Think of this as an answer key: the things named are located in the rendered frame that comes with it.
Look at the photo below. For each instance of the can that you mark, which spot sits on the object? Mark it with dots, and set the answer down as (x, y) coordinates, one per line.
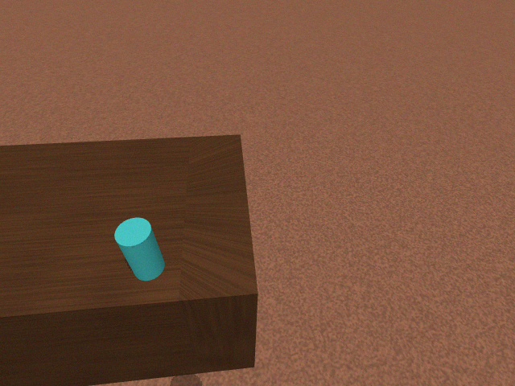
(137, 242)

